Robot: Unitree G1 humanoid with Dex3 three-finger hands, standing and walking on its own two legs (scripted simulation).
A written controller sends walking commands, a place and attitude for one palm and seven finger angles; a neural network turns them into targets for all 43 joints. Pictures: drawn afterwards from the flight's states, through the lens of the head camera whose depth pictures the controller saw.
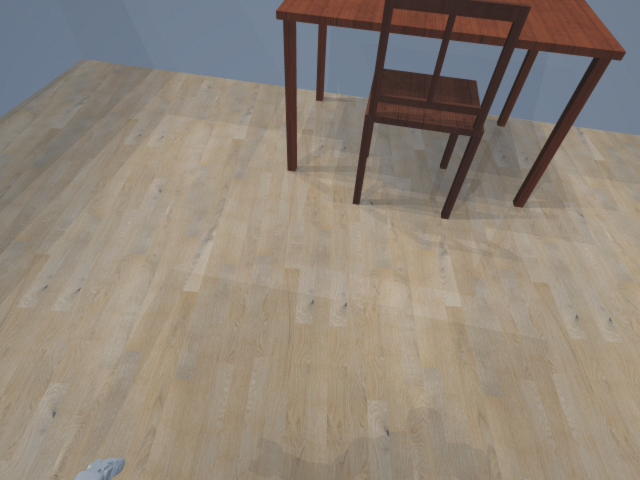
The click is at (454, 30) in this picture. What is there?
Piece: chair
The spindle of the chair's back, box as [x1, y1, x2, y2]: [427, 15, 455, 101]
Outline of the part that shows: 455,15 449,15 427,101 432,100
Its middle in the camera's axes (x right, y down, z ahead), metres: +0.40 -0.59 +1.28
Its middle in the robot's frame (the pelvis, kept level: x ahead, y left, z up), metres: +1.37 -0.34 -0.08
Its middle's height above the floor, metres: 0.69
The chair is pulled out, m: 0.00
